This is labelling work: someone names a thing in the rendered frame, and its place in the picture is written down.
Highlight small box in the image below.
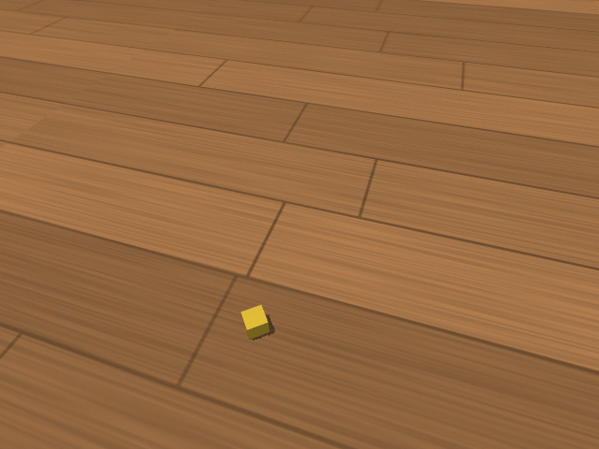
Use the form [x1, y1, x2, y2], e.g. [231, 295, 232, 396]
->
[241, 305, 270, 340]

